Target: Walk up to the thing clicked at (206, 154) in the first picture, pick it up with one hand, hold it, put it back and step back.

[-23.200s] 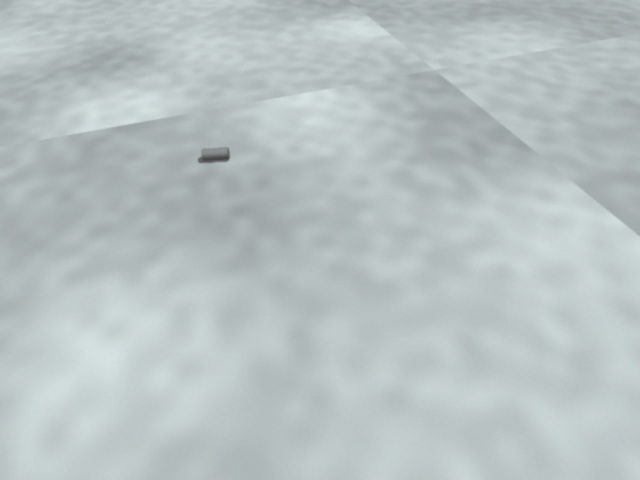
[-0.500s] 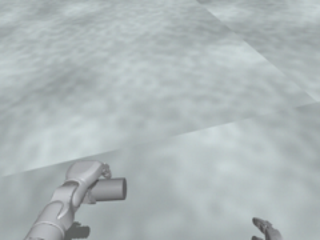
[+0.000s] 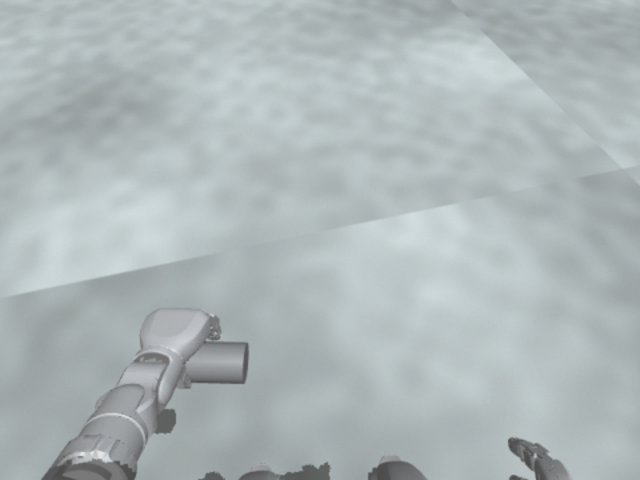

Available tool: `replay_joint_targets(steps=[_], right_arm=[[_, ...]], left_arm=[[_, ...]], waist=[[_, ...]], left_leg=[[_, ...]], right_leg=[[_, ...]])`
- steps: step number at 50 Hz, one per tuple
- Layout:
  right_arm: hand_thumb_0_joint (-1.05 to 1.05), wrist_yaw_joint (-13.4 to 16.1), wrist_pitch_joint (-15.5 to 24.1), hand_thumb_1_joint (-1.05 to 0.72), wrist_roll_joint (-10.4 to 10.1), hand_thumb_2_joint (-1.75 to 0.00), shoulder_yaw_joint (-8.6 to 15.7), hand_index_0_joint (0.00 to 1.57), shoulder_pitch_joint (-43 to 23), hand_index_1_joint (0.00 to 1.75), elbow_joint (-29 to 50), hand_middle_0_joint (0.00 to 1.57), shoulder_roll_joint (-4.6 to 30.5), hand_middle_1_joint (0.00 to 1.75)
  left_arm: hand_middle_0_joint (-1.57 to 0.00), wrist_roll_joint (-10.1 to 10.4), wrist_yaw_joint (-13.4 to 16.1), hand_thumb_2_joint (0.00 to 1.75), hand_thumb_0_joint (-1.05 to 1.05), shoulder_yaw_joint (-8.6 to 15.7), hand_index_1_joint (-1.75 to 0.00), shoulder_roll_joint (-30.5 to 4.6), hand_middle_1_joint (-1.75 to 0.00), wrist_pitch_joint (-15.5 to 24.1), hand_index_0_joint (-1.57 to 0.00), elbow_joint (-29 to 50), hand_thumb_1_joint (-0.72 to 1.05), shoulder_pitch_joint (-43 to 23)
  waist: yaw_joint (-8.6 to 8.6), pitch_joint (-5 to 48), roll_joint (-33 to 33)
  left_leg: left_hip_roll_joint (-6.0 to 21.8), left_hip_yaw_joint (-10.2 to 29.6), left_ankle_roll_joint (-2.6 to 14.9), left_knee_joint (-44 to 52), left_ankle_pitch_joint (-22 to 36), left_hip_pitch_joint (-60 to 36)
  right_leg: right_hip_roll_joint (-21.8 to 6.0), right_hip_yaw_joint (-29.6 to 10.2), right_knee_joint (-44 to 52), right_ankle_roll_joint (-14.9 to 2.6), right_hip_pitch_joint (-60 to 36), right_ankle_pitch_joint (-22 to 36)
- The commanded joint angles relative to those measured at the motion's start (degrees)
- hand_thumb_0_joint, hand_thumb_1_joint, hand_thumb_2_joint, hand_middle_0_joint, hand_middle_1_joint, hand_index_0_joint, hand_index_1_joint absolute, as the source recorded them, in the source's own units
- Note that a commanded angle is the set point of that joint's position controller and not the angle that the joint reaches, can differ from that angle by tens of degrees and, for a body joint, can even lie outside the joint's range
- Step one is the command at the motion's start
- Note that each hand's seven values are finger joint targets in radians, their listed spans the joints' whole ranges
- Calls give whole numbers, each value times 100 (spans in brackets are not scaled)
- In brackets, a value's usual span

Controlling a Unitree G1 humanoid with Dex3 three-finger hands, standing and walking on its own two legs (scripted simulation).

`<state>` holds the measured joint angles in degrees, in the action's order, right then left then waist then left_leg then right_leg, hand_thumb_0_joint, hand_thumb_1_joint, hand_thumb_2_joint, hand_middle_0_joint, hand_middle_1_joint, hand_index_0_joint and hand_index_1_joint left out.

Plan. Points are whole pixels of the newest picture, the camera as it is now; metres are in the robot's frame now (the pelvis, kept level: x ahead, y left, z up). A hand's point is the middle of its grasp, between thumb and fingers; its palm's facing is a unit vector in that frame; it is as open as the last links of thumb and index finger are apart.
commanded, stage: crouch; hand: left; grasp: from above
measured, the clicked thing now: (202, 361) +0.33 +0.19 -0.15
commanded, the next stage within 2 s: lower in 1.50 s
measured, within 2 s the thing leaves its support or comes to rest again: neither
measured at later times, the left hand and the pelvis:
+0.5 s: hand (229, 377) +0.36 +0.19 -0.35, palm faces -0.45 +0.06 -0.89, open 8.6 cm; pelvis -0.05 +0.01 -0.20, yaw -1 degrees
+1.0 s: hand (246, 384) +0.38 +0.18 -0.48, palm faces -0.46 +0.04 -0.89, open 8.7 cm; pelvis -0.05 +0.00 -0.30, yaw -2 degrees
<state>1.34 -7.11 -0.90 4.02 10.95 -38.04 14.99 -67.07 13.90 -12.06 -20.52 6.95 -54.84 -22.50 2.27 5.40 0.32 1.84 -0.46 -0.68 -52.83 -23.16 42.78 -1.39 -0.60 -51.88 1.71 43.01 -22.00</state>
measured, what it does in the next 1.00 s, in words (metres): lowers itself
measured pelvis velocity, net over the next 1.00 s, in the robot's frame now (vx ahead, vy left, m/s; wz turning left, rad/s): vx -0.05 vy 0.00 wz -0.03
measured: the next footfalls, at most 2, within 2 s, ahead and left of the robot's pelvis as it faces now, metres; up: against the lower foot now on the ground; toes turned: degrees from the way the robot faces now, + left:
none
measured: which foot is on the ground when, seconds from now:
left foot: down 0.00-1.00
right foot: down 0.00-1.00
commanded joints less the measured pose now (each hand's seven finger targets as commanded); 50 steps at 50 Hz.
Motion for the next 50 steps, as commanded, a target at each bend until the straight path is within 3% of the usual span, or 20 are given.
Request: replay_joint_targets(steps=[1,4,8,10,11,13,20,22,25,28,29,31,33,35,36,38,40,42,47,50], right_arm=[[0,32,244,-90,117,-90,362,20,386,30,354,20,848,30],[0,62,366,-90,187,-91,395,20,479,30,234,20,866,30],[0,131,544,-90,268,-90,419,20,565,30,88,20,879,30],[0,152,606,-90,310,-90,440,20,593,30,39,20,902,30],[0,155,635,-90,327,-90,437,20,586,30,69,20,904,30],[0,162,700,-90,363,-90,414,20,590,30,19,20,891,30],[0,76,887,-90,459,-90,347,20,669,30,-82,20,1001,30],[0,21,925,-90,485,-90,337,20,781,30,-151,20,983,30],[0,-70,1018,-90,525,-90,310,20,813,30,-182,20,1006,30],[0,-152,1054,-90,556,-90,320,20,834,30,-248,20,994,30],[0,-195,1081,-90,586,-90,293,20,928,30,-289,20,998,30],[0,-244,1100,-90,596,-90,290,20,898,30,-314,20,994,30],[0,-296,1124,-90,645,-90,276,20,917,30,-347,20,965,30],[0,-330,1139,-91,676,-90,283,20,921,30,-386,20,1022,30],[0,-370,1154,-91,705,-91,287,20,988,30,-412,20,977,30],[0,-416,1137,-91,729,-91,263,20,941,30,-424,20,1021,30],[0,-464,1140,-91,753,-91,281,20,894,30,-431,20,989,30],[0,-503,1133,-91,787,-91,274,20,932,30,-425,20,1001,30],[0,-598,1105,-91,808,-91,270,20,891,30,-405,20,991,30],[0,-628,1084,-91,814,-90,281,20,874,30,-410,20,1009,30]], left_arm=[[-125,-228,765,57,0,414,-33,-797,-31,-54,-123,293,83,-2159],[-129,-275,948,62,0,495,-35,-924,-31,-157,-125,231,85,-2730],[-130,-265,1074,59,0,447,-32,-763,-29,-269,-127,-114,88,-2983],[-128,-272,1131,55,0,654,-32,-1064,-29,-329,-126,-75,87,-3127],[-128,-234,1141,56,0,644,-31,-1019,-29,-367,-126,-90,86,-3169],[-129,-181,1130,57,0,570,-32,-877,-29,-430,-126,-295,87,-3370],[-128,-180,1052,59,0,795,-32,-1222,-29,-361,-126,-832,87,-3664],[-130,-188,1046,62,0,812,-33,-1212,-30,-260,-128,-573,89,-3935],[-130,-235,1082,64,0,784,-36,-1130,-34,-218,-128,-856,92,-3902],[-129,-267,1185,66,0,883,-36,-1396,-33,-126,-126,-486,87,-4352],[-128,-298,1195,66,0,833,-38,-1184,-35,-145,-126,-827,88,-4147],[-128,-318,1280,69,0,869,-39,-1269,-35,-144,-125,-802,87,-4224],[-126,-301,1343,65,0,802,-37,-1083,-35,-146,-124,-789,86,-4437],[-125,-397,1418,65,0,983,-36,-1375,-33,-185,-123,-1009,83,-4337],[-124,-387,1453,65,0,1041,-36,-1417,-33,-136,-122,-601,83,-4599],[-122,-465,1458,64,0,998,-35,-1293,-32,-170,-119,-1139,78,-4242],[-119,-437,1476,64,0,1037,-36,-1352,-33,-120,-117,-829,76,-4566],[-119,-463,1482,66,0,1088,-36,-1362,-33,-145,-116,-1057,74,-4382],[-115,-420,1398,66,0,1067,-39,-1372,-36,-125,-113,-1428,72,-4223],[-115,-419,1374,64,0,1156,-39,-1555,-38,-79,-113,-1270,74,-4359]], waist=[[220,2222,164],[267,2708,413],[474,3003,331],[395,3388,410],[410,3513,404],[548,3396,372],[711,3628,359],[761,3999,554],[863,4004,626],[819,4306,856],[901,4253,863],[881,4430,750],[998,4429,895],[919,4470,981],[945,4504,1092],[969,4337,1030],[1002,4402,1060],[952,4531,1127],[1033,4171,698],[922,4383,951]], left_leg=[[-258,-48,108,-640,1140,-60],[-235,2,108,-1168,858,499],[-217,86,145,-1856,230,1519],[-208,121,134,-2110,71,1783],[-212,117,120,-2205,-62,1861],[-202,162,125,-2425,-399,2269],[-227,338,143,-3284,-967,3268],[-241,325,132,-3536,-810,3336],[-246,378,130,-3847,-922,3575],[-277,249,153,-4158,-968,3785],[-277,254,138,-4270,-793,3817],[-276,202,167,-4497,-714,3923],[-275,169,167,-4691,-563,3990],[-261,205,143,-4838,-416,4030],[-260,194,140,-4923,-364,4022],[-265,167,141,-5065,-296,4212],[-255,128,168,-5256,-298,4325],[-260,108,156,-5385,-105,4357],[-277,10,279,-5729,-438,5159],[-259,20,238,-5803,-429,5013]], right_leg=[[215,167,-441,-290,526,994],[213,196,-1019,-325,1224,730],[206,223,-1739,-345,1983,295],[179,236,-2063,-347,2185,148],[172,239,-2167,-359,2311,31],[170,263,-2394,-352,2731,-244],[140,364,-3359,-369,3917,-802],[135,389,-3634,-389,4079,-670],[109,427,-3925,-383,4561,-771],[147,417,-4103,-395,4673,-818],[105,426,-4228,-384,4695,-626],[143,461,-4353,-376,4776,-552],[134,455,-4497,-365,4866,-382],[115,480,-4727,-376,5057,-283],[98,476,-4801,-374,5094,-227],[120,504,-4923,-370,5198,-154],[142,502,-5032,-358,5279,-117],[138,498,-5171,-355,5224,52],[186,468,-5222,-271,5105,-49],[213,505,-5425,-314,5251,-143]])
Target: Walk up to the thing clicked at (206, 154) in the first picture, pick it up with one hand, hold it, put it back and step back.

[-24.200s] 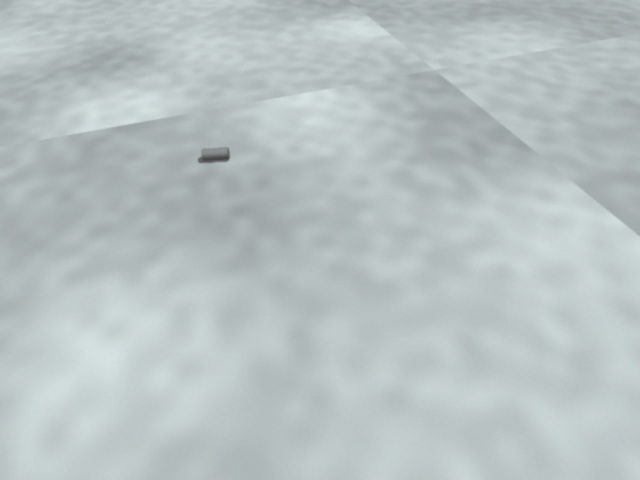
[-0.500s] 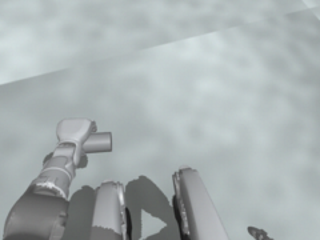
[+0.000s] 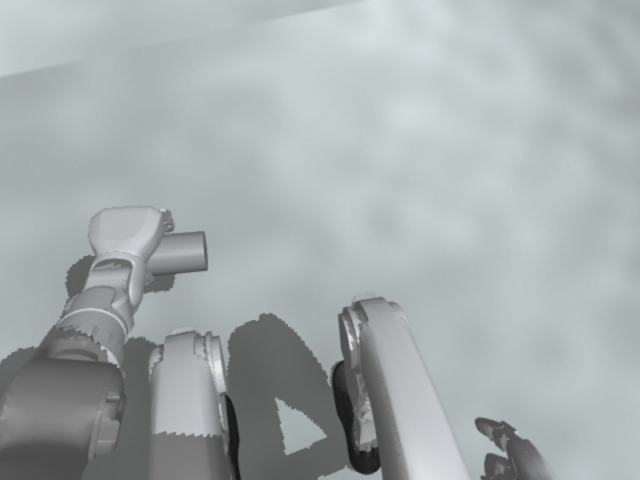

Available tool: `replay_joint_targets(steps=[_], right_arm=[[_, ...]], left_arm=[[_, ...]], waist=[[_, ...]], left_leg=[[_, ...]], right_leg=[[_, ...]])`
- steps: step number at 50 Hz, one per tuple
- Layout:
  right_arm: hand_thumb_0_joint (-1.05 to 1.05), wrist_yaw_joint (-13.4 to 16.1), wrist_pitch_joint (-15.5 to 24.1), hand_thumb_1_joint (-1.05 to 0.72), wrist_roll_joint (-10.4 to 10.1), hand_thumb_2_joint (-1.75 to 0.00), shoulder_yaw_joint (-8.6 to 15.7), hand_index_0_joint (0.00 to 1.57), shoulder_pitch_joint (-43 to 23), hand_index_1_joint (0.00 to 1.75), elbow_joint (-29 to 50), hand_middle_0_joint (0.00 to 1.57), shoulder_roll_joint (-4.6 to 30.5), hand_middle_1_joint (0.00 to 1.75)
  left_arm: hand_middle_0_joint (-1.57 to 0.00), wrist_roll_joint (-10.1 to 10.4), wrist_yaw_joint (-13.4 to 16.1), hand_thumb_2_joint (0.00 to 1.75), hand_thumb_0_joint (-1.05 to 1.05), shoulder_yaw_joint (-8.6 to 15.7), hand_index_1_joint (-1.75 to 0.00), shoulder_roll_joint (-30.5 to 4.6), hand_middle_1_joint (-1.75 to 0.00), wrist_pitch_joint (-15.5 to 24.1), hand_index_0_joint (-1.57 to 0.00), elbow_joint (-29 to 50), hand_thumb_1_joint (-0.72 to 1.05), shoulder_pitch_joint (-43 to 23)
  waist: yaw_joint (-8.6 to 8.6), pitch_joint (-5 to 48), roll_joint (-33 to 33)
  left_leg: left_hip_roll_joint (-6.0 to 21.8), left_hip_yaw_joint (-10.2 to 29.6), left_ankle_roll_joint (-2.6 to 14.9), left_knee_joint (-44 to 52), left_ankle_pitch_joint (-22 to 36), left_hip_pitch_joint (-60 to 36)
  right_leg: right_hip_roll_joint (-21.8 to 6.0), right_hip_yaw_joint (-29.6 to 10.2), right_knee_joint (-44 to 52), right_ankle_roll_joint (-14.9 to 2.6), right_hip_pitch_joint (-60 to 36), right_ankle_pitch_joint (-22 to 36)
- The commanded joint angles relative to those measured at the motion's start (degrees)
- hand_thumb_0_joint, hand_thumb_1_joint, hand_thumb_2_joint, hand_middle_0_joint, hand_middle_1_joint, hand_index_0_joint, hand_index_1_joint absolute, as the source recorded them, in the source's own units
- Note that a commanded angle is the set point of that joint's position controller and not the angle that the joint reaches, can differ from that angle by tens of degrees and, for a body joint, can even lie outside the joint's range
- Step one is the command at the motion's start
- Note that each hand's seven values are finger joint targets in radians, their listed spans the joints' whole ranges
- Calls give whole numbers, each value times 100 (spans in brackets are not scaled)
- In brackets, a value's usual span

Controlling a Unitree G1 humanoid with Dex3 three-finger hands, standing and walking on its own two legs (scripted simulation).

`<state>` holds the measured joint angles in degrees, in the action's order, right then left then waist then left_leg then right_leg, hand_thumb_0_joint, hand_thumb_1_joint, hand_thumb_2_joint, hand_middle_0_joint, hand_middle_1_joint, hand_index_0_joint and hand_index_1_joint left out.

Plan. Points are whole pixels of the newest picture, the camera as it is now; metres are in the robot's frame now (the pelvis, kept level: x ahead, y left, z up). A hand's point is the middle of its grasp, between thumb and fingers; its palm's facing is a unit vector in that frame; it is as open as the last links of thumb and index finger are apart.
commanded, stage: crouch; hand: left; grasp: from above
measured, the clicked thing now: (159, 255) +0.44 +0.18 -0.22
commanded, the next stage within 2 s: lower in 0.50 s
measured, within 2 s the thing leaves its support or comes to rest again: neither
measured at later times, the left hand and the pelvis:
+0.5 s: hand (155, 261) +0.44 +0.18 -0.23, palm faces -0.46 +0.03 -0.89, open 8.7 cm; pelvis -0.01 +0.00 -0.05, yaw -1 degrees
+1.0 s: hand (166, 264) +0.44 +0.18 -0.28, palm faces -0.46 +0.01 -0.89, open 8.8 cm; pelvis -0.01 +0.00 -0.09, yaw -2 degrees
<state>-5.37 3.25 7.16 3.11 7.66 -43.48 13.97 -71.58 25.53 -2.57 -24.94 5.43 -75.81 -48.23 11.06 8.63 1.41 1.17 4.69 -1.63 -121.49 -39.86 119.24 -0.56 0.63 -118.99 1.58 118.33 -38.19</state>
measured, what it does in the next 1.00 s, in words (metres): lowers itself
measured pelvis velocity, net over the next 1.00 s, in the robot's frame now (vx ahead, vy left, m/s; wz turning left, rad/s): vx -0.01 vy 0.00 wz -0.03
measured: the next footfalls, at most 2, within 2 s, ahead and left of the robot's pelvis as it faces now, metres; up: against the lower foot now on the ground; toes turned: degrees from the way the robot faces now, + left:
none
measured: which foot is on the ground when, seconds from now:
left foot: down 0.00-1.00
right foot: down 0.00-1.00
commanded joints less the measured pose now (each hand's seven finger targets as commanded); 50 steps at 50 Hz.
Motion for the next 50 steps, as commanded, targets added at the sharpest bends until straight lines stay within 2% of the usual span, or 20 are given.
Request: replay_joint_targets(steps=[1,3,6,9,10,11,16,22,24,28,30,31,32,34,38,42,45,47,48,50], right_arm=[[0,30,43,-91,1,-90,377,20,1161,30,152,20,1114,30],[0,14,76,-91,11,-90,362,20,1135,30,155,20,1117,30],[0,16,93,-91,37,-91,371,20,1203,30,61,20,1184,30],[0,-23,127,-91,44,-91,354,20,1120,30,81,20,1155,30],[0,-10,123,-91,48,-91,362,20,1218,30,8,20,1256,30],[0,-20,124,-91,44,-91,337,20,1141,30,75,20,1199,30],[0,-53,164,-91,86,-91,308,20,1177,30,8,20,1262,30],[0,-72,154,-91,91,-91,268,20,1161,30,-35,20,1266,30],[0,-119,189,-91,126,-91,240,20,1263,30,-55,20,1286,30],[0,-116,168,-91,108,-91,205,20,1220,30,-52,20,1320,30],[0,-134,192,-91,116,-91,197,20,1217,30,-51,20,1300,30],[0,-116,176,-91,111,-90,210,20,1260,30,-90,20,1311,30],[0,-113,163,-91,86,-90,196,20,1246,30,-77,20,1317,30],[0,-133,177,-90,116,-90,170,20,1241,30,-131,20,1335,30],[0,-157,204,-91,188,-90,103,20,1299,30,-166,20,1344,30],[0,-210,277,-91,273,-90,65,20,1206,30,-182,20,1382,30],[0,-284,326,-91,350,-90,88,20,1272,30,-222,20,1438,30],[0,-358,350,-90,421,-90,95,20,1213,30,-207,20,1447,30],[0,-396,356,-90,427,-90,70,20,1216,30,-227,20,1442,30],[0,-470,387,-91,503,-90,53,20,1212,30,-245,20,1450,30]], left_arm=[[-114,38,210,62,0,127,-39,-1003,-37,91,-113,789,73,-1845],[-115,92,219,62,0,55,-40,-895,-39,107,-114,682,75,-1950],[-113,40,255,59,0,162,-39,-1139,-38,191,-112,769,73,-2154],[-115,52,314,60,0,4,-39,-877,-38,220,-114,763,75,-2327],[-115,1,355,62,0,174,-40,-1157,-38,234,-114,758,74,-2409],[-115,-37,369,60,0,110,-39,-1093,-38,195,-114,446,75,-2117],[-118,-76,492,62,0,171,-40,-1117,-38,156,-117,345,79,-2410],[-119,-11,456,66,0,166,-41,-1153,-38,89,-117,282,78,-2372],[-120,-8,434,66,0,142,-42,-1037,-39,95,-118,181,81,-2480],[-117,29,397,65,0,163,-42,-1167,-40,120,-115,-110,77,-2266],[-118,78,382,66,0,94,-44,-1103,-42,175,-116,37,78,-2576],[-119,60,390,69,0,157,-41,-1238,-37,228,-116,349,75,-2727],[-120,2,372,68,0,78,-40,-1095,-35,177,-116,-168,75,-2289],[-120,27,383,70,0,87,-41,-1141,-36,260,-116,-184,76,-2656],[-120,-91,454,71,0,133,-43,-1216,-39,384,-116,-350,77,-2677],[-119,-194,605,69,0,118,-45,-1222,-42,483,-116,-502,79,-2870],[-119,-309,780,69,0,350,-46,-1434,-43,523,-117,-363,79,-2658],[-119,-380,886,70,0,432,-47,-1470,-45,512,-117,-296,80,-2696],[-118,-356,925,71,0,333,-48,-1272,-46,477,-116,-532,80,-2609],[-118,-397,1003,72,0,411,-47,-1434,-45,463,-116,-338,79,-2846]], waist=[[89,4041,813],[247,3797,548],[158,3898,834],[233,3906,960],[237,3878,940],[156,3815,957],[273,3730,1008],[202,3885,939],[341,3724,1024],[246,3503,748],[326,3624,777],[273,3799,841],[258,3589,799],[411,3399,662],[387,3389,671],[512,3194,880],[422,3444,1254],[523,3473,1347],[559,3342,1291],[630,3402,1364]], left_leg=[[-198,-507,345,1002,1191,-2465],[-192,-474,390,898,1004,-2228],[-188,-483,344,837,974,-2323],[-171,-447,315,754,1015,-2388],[-185,-426,313,742,962,-2293],[-195,-479,319,709,982,-2235],[-195,-449,309,612,797,-2110],[-195,-503,338,388,944,-1961],[-198,-456,304,371,928,-1972],[-235,-534,363,283,699,-1482],[-215,-530,369,183,731,-1502],[-226,-529,362,185,771,-1559],[-236,-538,352,176,807,-1529],[-233,-515,375,60,674,-1208],[-255,-517,376,-101,697,-1121],[-258,-455,314,-144,470,-1273],[-261,-447,262,-186,793,-1561],[-245,-467,257,-279,960,-1604],[-257,-446,272,-289,849,-1420],[-239,-455,270,-369,932,-1502]], right_leg=[[145,388,1238,-298,-2276,1450],[156,411,1239,-269,-2127,1322],[154,428,1055,-311,-1925,1227],[182,494,869,-346,-1738,1259],[164,510,824,-350,-1601,1200],[173,485,808,-354,-1710,1214],[154,538,623,-370,-1370,1036],[187,528,511,-340,-1484,1214],[160,580,407,-358,-1314,1183],[178,534,470,-330,-1453,965],[200,550,382,-331,-1459,1019],[203,546,374,-339,-1490,1044],[196,541,367,-341,-1412,1085],[225,564,302,-322,-1308,964],[197,573,185,-317,-1220,960],[232,694,27,-354,-848,694],[203,741,-155,-367,-887,1010],[223,769,-216,-351,-896,1220],[211,773,-230,-348,-807,1121],[225,791,-268,-338,-857,1234]])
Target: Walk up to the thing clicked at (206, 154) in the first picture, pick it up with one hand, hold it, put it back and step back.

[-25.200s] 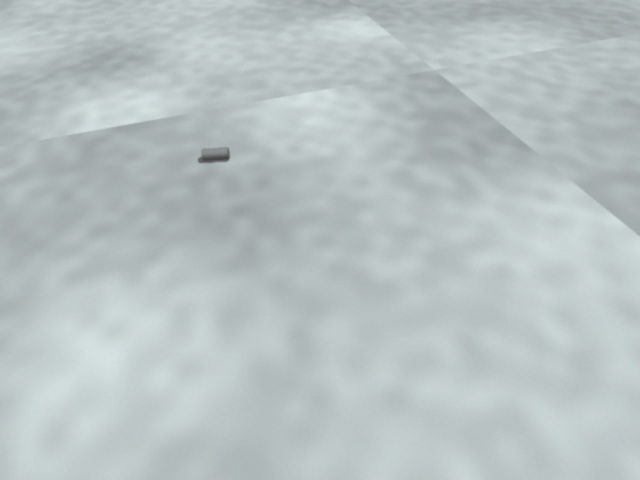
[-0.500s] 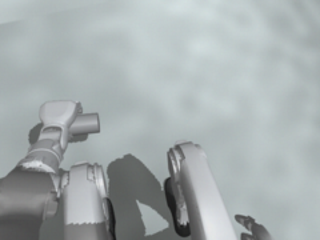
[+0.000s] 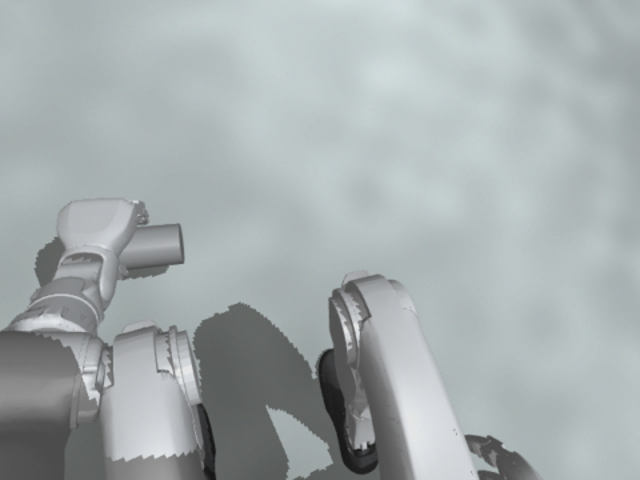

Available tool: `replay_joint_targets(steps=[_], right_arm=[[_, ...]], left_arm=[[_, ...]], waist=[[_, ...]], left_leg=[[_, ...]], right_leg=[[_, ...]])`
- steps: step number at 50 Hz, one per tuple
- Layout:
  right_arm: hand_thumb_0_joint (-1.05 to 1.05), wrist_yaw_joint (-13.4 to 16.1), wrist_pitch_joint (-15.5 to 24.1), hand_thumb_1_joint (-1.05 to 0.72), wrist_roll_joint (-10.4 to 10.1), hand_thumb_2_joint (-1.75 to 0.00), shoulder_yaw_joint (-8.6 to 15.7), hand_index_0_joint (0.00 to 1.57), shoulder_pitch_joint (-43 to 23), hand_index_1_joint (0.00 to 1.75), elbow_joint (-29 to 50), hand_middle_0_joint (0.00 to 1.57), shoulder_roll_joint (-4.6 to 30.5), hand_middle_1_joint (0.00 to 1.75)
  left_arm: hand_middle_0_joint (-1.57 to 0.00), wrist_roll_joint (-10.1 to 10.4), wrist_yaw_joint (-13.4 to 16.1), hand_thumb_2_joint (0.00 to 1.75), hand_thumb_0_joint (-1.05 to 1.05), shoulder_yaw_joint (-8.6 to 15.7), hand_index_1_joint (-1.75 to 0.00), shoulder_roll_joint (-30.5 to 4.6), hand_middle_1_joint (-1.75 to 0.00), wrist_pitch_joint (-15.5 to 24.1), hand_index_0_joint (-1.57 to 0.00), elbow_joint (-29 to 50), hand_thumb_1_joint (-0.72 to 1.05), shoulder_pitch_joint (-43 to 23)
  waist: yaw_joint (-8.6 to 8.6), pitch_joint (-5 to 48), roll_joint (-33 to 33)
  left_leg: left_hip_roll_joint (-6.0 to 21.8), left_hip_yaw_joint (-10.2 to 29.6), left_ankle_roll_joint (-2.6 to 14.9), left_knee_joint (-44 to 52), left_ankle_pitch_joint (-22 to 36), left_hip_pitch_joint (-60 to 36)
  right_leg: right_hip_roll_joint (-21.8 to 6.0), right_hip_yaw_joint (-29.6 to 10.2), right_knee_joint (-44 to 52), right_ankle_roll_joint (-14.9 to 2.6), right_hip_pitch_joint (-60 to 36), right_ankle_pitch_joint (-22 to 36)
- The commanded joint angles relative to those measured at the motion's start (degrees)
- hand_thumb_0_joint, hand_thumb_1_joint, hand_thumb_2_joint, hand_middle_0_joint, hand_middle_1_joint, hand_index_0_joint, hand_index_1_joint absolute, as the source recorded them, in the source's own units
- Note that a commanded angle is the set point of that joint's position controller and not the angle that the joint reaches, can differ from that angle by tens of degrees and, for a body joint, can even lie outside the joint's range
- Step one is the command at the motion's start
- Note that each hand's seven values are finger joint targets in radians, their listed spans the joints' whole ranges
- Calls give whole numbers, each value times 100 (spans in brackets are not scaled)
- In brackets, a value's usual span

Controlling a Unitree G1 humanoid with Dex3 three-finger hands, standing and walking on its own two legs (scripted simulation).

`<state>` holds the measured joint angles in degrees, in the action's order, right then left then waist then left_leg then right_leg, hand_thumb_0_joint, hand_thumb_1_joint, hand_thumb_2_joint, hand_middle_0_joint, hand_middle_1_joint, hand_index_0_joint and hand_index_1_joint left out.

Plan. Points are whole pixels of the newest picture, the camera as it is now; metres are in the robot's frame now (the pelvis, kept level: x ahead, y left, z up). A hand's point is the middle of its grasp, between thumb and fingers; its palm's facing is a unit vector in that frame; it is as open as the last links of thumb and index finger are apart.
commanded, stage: rest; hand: left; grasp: from above
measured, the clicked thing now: (133, 248) +0.45 +0.18 -0.24
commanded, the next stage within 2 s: open in 0.92 s
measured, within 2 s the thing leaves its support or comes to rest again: rests again in 1.44 s
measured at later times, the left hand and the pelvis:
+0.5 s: hand (119, 251) +0.45 +0.19 -0.23, palm faces -0.47 -0.03 -0.88, open 8.9 cm; pelvis +0.00 +0.00 -0.02, yaw -2 degrees
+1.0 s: hand (120, 250) +0.45 +0.20 -0.25, palm faces -0.46 -0.02 -0.89, open 8.7 cm; pelvis +0.00 +0.01 -0.03, yaw -6 degrees
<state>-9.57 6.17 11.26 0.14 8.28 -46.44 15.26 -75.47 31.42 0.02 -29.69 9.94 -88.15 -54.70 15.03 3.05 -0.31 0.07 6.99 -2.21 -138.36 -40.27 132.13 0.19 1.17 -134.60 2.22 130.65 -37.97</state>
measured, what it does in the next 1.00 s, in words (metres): stands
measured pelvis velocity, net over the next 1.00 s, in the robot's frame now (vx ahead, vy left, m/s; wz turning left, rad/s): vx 0.00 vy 0.01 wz -0.10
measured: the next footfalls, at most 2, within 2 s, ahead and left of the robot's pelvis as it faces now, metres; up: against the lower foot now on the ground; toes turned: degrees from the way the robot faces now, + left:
none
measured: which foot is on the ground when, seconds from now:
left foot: down 0.00-1.00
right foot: down 0.00-1.00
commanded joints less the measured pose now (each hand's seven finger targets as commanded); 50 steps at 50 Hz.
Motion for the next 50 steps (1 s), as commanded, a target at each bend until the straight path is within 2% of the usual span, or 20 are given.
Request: replay_joint_targets(steps=[1,3,4,5,8,9,11,12,13,14,17,19,23,26,31,33,38,40,47,50], right_arm=[[0,-86,108,-91,100,-90,339,20,1176,30,-2,20,1339,30],[0,-164,142,-90,178,-90,304,20,1196,30,-20,20,1347,30],[0,-193,125,-90,159,-90,286,20,1150,30,-19,20,1339,30],[0,-216,133,-90,174,-90,256,20,1114,30,-12,20,1355,30],[0,-259,154,-90,215,-90,236,20,1236,30,-80,20,1404,30],[0,-291,165,-90,236,-90,202,20,1223,30,-73,20,1391,30],[0,-328,183,-90,264,-90,157,20,1228,30,-41,20,1448,30],[0,-325,173,-90,234,-90,164,20,1243,30,-24,20,1465,30],[0,-335,175,-90,256,-90,141,20,1268,30,-104,20,1437,30],[0,-375,215,-90,293,-90,61,20,1227,30,-78,20,1381,30],[0,-416,280,-90,344,-90,-28,20,1174,30,-51,20,1399,30],[0,-441,280,-90,381,-90,-43,20,1182,30,-68,20,1454,30],[0,-569,421,-90,505,-90,-172,20,1039,30,-52,20,1450,30],[0,-634,489,-89,585,-90,-176,20,1017,30,-119,20,1569,30],[0,-781,622,-90,642,-90,-210,20,939,30,-108,20,1668,30],[0,-868,698,-90,671,-90,-282,20,974,30,-83,20,1668,30],[0,-958,793,-90,655,-90,-337,20,948,30,-63,20,1754,30],[0,-1006,847,-90,666,-90,-418,20,1000,30,-13,20,1765,30],[0,-1047,955,-90,647,-90,-478,20,923,30,13,20,1864,30],[0,-1071,989,-91,667,-90,-538,20,885,30,117,20,1880,30]], left_arm=[[-118,37,440,72,0,131,-47,-880,-44,-23,-115,664,78,-2005],[-116,56,484,72,0,179,-47,-906,-44,-48,-114,669,78,-2058],[-115,107,485,71,0,110,-46,-785,-44,-83,-113,419,76,-1804],[-114,134,474,70,0,84,-46,-754,-43,-118,-112,111,75,-1790],[-114,178,476,72,0,240,-46,-1013,-43,-84,-111,173,74,-1804],[-113,149,438,70,0,143,-45,-888,-43,-80,-111,50,74,-1750],[-113,163,437,73,0,255,-48,-1124,-46,37,-111,106,74,-1955],[-113,200,446,72,0,303,-47,-1121,-45,59,-111,89,74,-1815],[-114,166,477,73,0,374,-48,-1206,-46,79,-112,1,75,-1717],[-115,131,483,73,0,270,-48,-1137,-47,140,-113,-68,77,-1915],[-115,63,596,69,0,252,-48,-1196,-47,279,-114,-157,80,-2037],[-116,-1,717,72,0,417,-47,-1383,-45,319,-115,-134,79,-1898],[-118,-115,920,70,0,278,-48,-1263,-47,347,-117,-359,84,-2060],[-117,-154,1081,66,0,359,-44,-1441,-43,299,-116,-418,82,-1998],[-119,-99,1228,67,0,310,-44,-1402,-43,166,-118,-568,84,-1908],[-120,-68,1193,65,0,236,-43,-1314,-42,149,-119,-741,84,-1963],[-117,42,1195,63,0,248,-42,-1441,-41,161,-116,-827,80,-1856],[-119,62,1152,61,0,188,-42,-1435,-41,192,-118,-891,83,-1881],[-121,101,1206,57,0,123,-37,-1492,-36,257,-120,-1109,84,-1736],[-121,66,1202,56,0,30,-38,-1420,-37,262,-120,-1192,84,-1790]], waist=[[214,3909,1539],[270,4002,1546],[214,3927,1473],[289,3808,1248],[241,3859,1324],[319,3789,1346],[422,3729,1106],[337,3828,1051],[343,3820,1136],[448,3658,1158],[538,3478,1160],[455,3606,1385],[636,3346,1596],[634,3299,1741],[684,3236,1824],[801,3041,1765],[776,3066,1673],[876,3015,1604],[861,2707,1465],[975,2560,1454]], left_leg=[[-129,-675,325,1289,981,-2761],[-132,-669,322,1227,1099,-2777],[-127,-671,340,1231,1056,-2603],[-142,-664,369,1188,914,-2410],[-131,-638,354,1154,1071,-2413],[-131,-644,356,1085,1137,-2399],[-136,-637,400,934,1150,-2102],[-131,-624,402,958,1204,-2119],[-133,-619,380,942,1234,-2155],[-130,-600,383,876,1066,-2088],[-143,-566,384,844,818,-2009],[-133,-538,349,872,951,-2163],[-126,-488,315,781,916,-2284],[-116,-447,296,833,887,-2324],[-91,-388,276,781,926,-2320],[-87,-381,284,689,953,-2246],[-55,-292,283,694,989,-2166],[-64,-315,304,593,1053,-2128],[-48,-173,304,741,625,-1962],[-44,-161,304,695,634,-1969]], right_leg=[[140,740,1269,-392,-2050,1209],[151,768,1218,-383,-2158,1360],[183,752,1276,-373,-2229,1342],[197,757,1297,-351,-2190,1224],[191,791,1196,-362,-2278,1346],[207,796,1150,-349,-2282,1438],[219,782,1146,-296,-2490,1525],[231,784,1182,-280,-2573,1570],[234,797,1118,-290,-2564,1587],[230,821,1079,-306,-2407,1427],[249,855,1121,-313,-2288,1163],[261,903,1034,-327,-2316,1277],[285,992,926,-332,-2069,1283],[298,1045,940,-336,-2010,1248],[358,1098,896,-346,-1975,1322],[331,1131,860,-322,-1952,1391],[401,1181,896,-326,-2174,1471],[405,1167,913,-291,-2314,1567],[430,1261,988,-333,-2046,1075],[441,1285,986,-318,-2030,1135]])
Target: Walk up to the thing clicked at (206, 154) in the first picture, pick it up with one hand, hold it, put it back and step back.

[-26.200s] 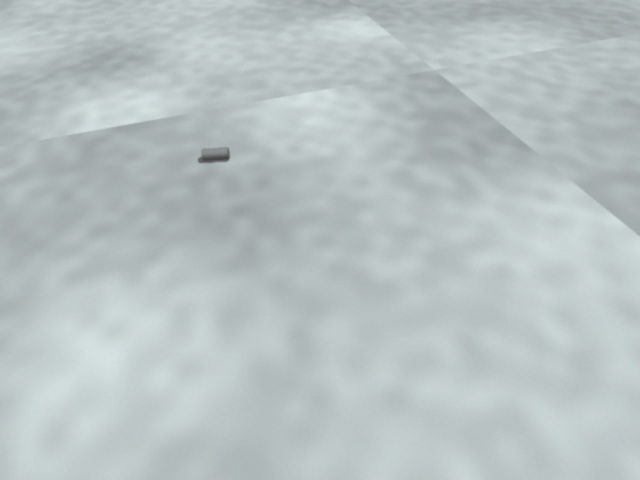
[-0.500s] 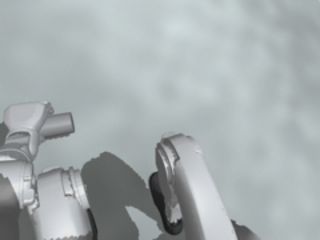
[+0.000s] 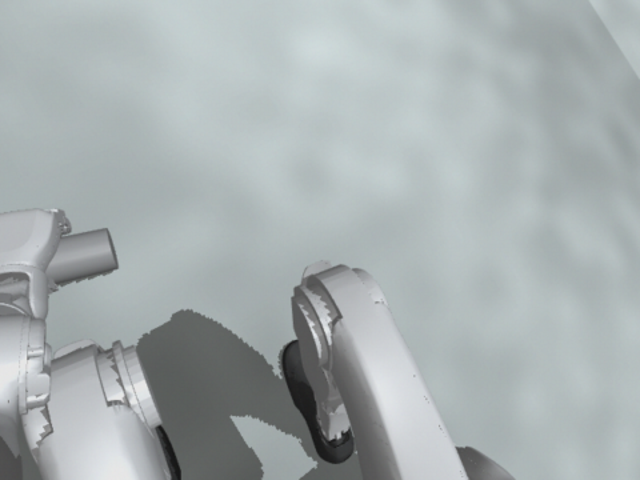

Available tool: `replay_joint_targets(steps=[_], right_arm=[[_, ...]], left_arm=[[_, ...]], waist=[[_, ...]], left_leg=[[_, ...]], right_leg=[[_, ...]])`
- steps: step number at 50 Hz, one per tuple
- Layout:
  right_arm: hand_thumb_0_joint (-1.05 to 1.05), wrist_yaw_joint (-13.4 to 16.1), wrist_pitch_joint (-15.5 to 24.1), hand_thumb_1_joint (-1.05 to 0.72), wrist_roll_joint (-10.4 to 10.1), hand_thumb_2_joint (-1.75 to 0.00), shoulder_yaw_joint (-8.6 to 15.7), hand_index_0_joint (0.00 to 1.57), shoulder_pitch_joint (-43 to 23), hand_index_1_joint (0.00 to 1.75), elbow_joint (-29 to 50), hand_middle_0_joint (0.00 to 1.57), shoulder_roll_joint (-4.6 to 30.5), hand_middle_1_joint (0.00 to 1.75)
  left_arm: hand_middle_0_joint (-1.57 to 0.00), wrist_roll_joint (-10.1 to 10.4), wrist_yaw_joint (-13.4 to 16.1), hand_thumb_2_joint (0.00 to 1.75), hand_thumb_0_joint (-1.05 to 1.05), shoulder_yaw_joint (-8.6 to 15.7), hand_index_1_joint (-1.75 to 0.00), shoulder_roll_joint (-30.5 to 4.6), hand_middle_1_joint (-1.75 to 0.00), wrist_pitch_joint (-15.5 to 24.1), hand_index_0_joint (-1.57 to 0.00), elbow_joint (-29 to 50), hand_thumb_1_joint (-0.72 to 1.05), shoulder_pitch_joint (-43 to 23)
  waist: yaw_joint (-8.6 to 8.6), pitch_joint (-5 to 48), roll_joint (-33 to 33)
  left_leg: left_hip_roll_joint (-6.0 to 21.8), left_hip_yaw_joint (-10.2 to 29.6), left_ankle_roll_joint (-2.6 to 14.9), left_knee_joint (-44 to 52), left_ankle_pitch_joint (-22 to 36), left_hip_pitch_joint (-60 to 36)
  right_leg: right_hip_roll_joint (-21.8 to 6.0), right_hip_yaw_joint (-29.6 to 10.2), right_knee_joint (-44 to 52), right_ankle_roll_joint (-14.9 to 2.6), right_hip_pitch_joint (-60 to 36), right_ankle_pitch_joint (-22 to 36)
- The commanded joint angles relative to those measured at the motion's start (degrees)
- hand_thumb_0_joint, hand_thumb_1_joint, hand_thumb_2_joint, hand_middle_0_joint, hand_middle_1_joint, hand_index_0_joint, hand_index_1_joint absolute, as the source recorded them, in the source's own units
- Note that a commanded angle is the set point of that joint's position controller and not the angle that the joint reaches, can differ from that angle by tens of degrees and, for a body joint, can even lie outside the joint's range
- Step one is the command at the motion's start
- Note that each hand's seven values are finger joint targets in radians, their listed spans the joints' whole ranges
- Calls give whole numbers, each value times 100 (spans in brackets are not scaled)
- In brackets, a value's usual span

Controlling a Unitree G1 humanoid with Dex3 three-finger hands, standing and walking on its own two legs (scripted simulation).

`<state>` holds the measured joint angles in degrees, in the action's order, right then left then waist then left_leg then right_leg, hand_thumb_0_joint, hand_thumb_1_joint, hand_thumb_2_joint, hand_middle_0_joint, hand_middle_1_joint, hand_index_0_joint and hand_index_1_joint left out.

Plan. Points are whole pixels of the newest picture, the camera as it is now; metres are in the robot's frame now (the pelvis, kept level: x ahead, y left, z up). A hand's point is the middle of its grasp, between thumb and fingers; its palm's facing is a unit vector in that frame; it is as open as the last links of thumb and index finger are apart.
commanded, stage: open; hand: left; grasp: from above
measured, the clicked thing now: (59, 260) +0.44 +0.22 -0.27
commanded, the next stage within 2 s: withdraw in 0.98 s
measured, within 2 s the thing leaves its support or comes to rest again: rests again in 0.44 s
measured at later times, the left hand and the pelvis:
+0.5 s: hand (36, 261) +0.44 +0.23 -0.22, palm faces -0.44 -0.06 -0.90, open 9.9 cm; pelvis +0.00 +0.00 +0.01, yaw -1 degrees
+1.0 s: hand (37, 264) +0.43 +0.23 -0.22, palm faces -0.45 -0.06 -0.89, open 11.7 cm; pelvis +0.00 +0.00 +0.01, yaw -1 degrees
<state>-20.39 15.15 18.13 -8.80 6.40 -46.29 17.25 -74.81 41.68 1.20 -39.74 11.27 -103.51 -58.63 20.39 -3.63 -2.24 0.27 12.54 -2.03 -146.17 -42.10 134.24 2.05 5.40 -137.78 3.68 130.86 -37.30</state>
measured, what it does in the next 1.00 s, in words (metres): stands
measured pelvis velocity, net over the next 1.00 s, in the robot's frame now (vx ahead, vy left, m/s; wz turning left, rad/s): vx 0.00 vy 0.00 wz -0.02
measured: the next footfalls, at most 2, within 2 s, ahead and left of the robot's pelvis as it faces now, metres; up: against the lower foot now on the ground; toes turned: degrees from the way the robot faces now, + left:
none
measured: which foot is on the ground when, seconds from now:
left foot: down 0.00-1.00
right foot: down 0.00-1.00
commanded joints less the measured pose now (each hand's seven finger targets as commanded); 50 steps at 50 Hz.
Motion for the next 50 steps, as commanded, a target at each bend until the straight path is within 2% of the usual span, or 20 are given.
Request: replay_joint_targets(steps=[1,2,5,8,10,14,16,17,23,26,30,33,34,35,40,42,43,47,48,50], right_arm=[[0,12,84,-90,-18,-90,379,20,1123,30,47,20,1732,30],[0,-1,94,-90,-13,-90,347,20,1102,30,71,20,1716,30],[0,-7,118,-90,-20,-90,353,20,1038,30,79,20,1745,30],[0,-9,139,-90,-43,-90,337,20,979,30,81,20,1733,30],[0,-32,198,-90,-31,-90,351,20,931,30,140,20,1761,30],[0,-41,224,-90,-45,-90,363,20,950,30,84,20,1814,30],[0,-70,255,-90,-26,-90,346,20,918,30,71,20,1774,30],[0,-87,257,-90,-23,-90,338,20,1032,30,84,20,1794,30],[0,-145,337,-91,-59,-91,354,20,941,30,44,20,1828,30],[0,-192,339,-91,-49,-91,291,20,983,30,128,20,1799,30],[0,-186,314,-91,-93,-91,295,20,1127,30,79,20,1827,30],[0,-208,328,-91,-92,-91,268,20,1092,30,114,20,1808,30],[0,-198,327,-91,-105,-91,247,20,1088,30,122,20,1804,30],[0,-178,303,-91,-136,-91,270,20,1103,30,67,20,1826,30],[0,-158,294,-90,-123,-90,252,20,1040,30,132,20,1809,30],[0,-153,282,-90,-107,-90,229,20,1120,30,168,20,1828,30],[0,-133,265,-90,-106,-90,244,20,1068,30,106,20,1828,30],[0,-114,265,-90,-74,-90,240,20,1024,30,210,20,1824,30],[0,-83,232,-90,-79,-90,266,20,1020,30,135,20,1854,30],[0,-85,266,-90,-72,-90,244,20,1021,30,177,20,1800,30]], left_arm=[[-120,44,199,58,0,-64,-38,-433,-36,128,-119,431,82,-1347],[-112,8,211,59,0,-84,-40,-442,-39,132,-111,374,74,-1413],[-88,11,264,54,0,-98,-41,-515,-40,96,-87,459,50,-1370],[-79,40,298,61,0,-167,-46,-462,-44,73,-77,478,27,-1522],[-75,51,288,62,0,-228,-49,-349,-48,62,-74,531,24,-1541],[-64,4,375,63,0,-188,-55,-504,-54,32,-63,516,11,-1477],[-61,43,386,66,0,-275,-58,-378,-57,-3,-60,582,7,-1482],[-59,50,389,67,0,-206,-59,-450,-58,-13,-58,548,6,-1502],[-53,140,313,76,0,-204,-69,-445,-68,-106,-52,529,-1,-1343],[-48,130,258,79,0,-217,-75,-439,-74,-111,-47,477,-6,-1363],[-42,200,232,83,0,-123,-79,-540,-79,-70,-42,544,-12,-1261],[-39,272,176,85,0,-237,-83,-392,-83,-8,-39,587,-15,-1424],[-37,267,158,87,0,-244,-85,-469,-85,5,-37,584,-17,-1359],[-37,292,177,90,0,-138,-86,-579,-85,17,-36,555,-19,-1234],[-33,210,177,96,0,-262,-93,-467,-93,109,-33,550,-21,-1356],[-30,144,217,96,0,-187,-95,-571,-95,128,-31,539,-22,-1384],[-28,156,265,95,0,-165,-95,-569,-95,118,-28,528,-24,-1285],[-25,68,313,99,0,-198,-99,-582,-100,91,-26,532,-26,-1420],[-24,111,354,100,0,-138,-100,-670,-100,72,-24,547,-29,-1363],[-22,108,341,104,0,-180,-102,-606,-102,30,-22,528,-31,-1358]], waist=[[401,3322,1657],[445,3248,1756],[373,3265,1766],[409,3210,1781],[468,3073,1762],[403,3151,1888],[454,3207,1808],[485,3308,1786],[357,3293,2109],[430,3296,2061],[372,3466,2039],[485,3425,1887],[467,3402,1864],[351,3474,1898],[457,3294,1905],[470,3311,1875],[408,3320,1847],[500,3096,1803],[446,3187,1856],[486,3118,1761]], left_leg=[[-50,-695,279,1533,889,-2242],[-55,-685,271,1516,898,-2255],[-42,-666,265,1581,837,-2257],[-32,-664,256,1537,770,-2195],[-34,-617,252,1546,685,-2252],[-12,-615,227,1638,732,-2328],[-20,-673,237,1554,808,-2268],[-21,-690,250,1519,976,-2310],[4,-600,190,1645,976,-2527],[-1,-621,202,1571,1093,-2536],[-7,-666,225,1566,1277,-2550],[-4,-647,252,1482,1223,-2462],[-9,-685,264,1447,1236,-2416],[-7,-686,259,1526,1183,-2418],[-3,-622,239,1561,990,-2448],[-18,-644,253,1525,1072,-2424],[-11,-621,241,1615,1004,-2408],[-20,-639,248,1593,776,-2307],[0,-645,235,1663,776,-2331],[-13,-662,249,1587,810,-2275]], right_leg=[[271,874,1338,-468,-2104,1114],[264,886,1297,-469,-2060,1141],[277,872,1387,-481,-2085,1062],[296,854,1355,-483,-2068,1061],[253,906,1337,-482,-1912,973],[304,885,1376,-502,-2034,1018],[309,846,1437,-485,-2152,1091],[315,862,1440,-467,-2264,1265],[290,895,1309,-500,-2126,1264],[299,927,1274,-479,-2219,1427],[311,907,1354,-469,-2439,1560],[310,914,1356,-452,-2424,1565],[327,881,1403,-443,-2504,1570],[333,862,1430,-459,-2548,1479],[319,919,1365,-485,-2306,1302],[319,912,1394,-472,-2346,1364],[328,922,1419,-490,-2305,1265],[312,908,1456,-491,-2137,1037],[344,856,1517,-506,-2298,1017],[312,848,1507,-488,-2206,1031]])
